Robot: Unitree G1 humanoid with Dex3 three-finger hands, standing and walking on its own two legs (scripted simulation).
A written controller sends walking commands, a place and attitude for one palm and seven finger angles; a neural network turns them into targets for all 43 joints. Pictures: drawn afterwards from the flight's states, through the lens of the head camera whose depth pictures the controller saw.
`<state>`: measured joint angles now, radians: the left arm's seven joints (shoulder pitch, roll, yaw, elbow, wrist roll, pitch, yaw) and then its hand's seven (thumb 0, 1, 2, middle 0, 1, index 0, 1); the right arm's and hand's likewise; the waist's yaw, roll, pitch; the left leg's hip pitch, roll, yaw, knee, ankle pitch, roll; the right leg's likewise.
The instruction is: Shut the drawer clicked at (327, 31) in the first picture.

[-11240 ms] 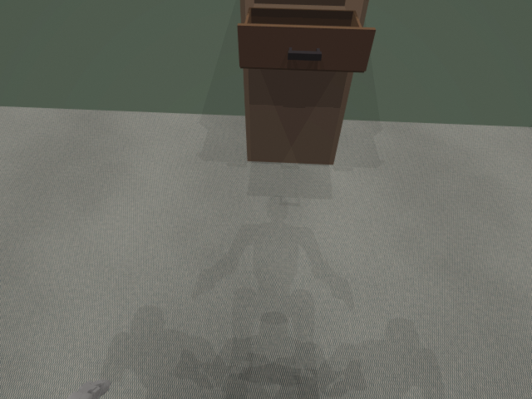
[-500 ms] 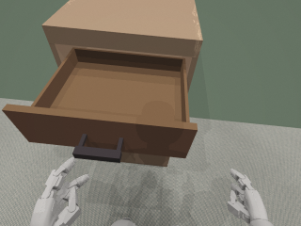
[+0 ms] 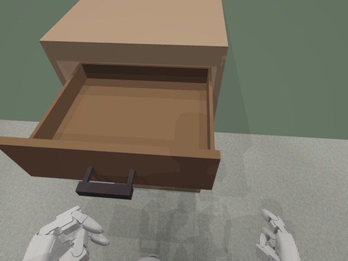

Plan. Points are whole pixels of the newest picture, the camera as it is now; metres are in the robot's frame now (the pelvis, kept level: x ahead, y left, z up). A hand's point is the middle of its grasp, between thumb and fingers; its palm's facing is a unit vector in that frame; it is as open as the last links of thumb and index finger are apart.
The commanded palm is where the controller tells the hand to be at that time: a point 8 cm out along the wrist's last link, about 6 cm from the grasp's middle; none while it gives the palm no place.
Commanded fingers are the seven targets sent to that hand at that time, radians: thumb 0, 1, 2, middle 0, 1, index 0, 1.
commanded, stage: raise the hand and make a fist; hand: left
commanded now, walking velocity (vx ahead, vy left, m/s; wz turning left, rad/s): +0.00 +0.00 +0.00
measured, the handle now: (108, 181) +0.27 +0.16 +0.06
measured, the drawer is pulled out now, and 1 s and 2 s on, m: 0.30 0.30 0.30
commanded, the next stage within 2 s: bring the fist close to the handle in 1.00 s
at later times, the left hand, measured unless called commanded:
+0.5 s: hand (73, 259) +0.12 +0.15 +0.15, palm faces +0.00 -1.00 -0.04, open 3.2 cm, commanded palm +0.06 +0.20 +0.15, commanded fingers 0.00 0.90 0.90 -1.40 -1.60 -1.40 -1.60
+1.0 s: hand (69, 253) +0.12 +0.15 +0.16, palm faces +0.00 -1.00 -0.04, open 3.2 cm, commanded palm +0.06 +0.20 +0.16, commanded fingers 0.00 0.90 0.90 -1.40 -1.60 -1.40 -1.60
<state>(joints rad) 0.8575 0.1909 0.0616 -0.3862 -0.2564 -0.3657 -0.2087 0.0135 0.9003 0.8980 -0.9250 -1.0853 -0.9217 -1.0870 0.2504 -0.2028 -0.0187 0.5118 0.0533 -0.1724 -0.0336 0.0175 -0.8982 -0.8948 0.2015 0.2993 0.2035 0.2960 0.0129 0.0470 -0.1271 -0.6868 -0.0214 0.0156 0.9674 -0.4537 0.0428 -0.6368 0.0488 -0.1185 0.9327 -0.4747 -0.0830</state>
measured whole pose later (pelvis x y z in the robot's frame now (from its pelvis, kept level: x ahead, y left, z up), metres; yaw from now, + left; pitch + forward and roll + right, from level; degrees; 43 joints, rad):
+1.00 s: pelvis +0.00 +0.02 +0.02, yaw +0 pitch +3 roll -2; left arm 0.95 0.19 -0.05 -0.73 -0.18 -0.16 -0.11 0.01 0.90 0.90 -1.40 -1.60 -1.40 -1.60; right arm 0.26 -0.22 0.02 0.45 0.07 -0.24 0.00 0.02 -0.90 -0.90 0.20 0.30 0.20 0.30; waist 0.03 0.07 -0.12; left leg -0.50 -0.04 0.03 0.86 -0.42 0.08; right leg -0.44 0.04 -0.10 0.80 -0.43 -0.05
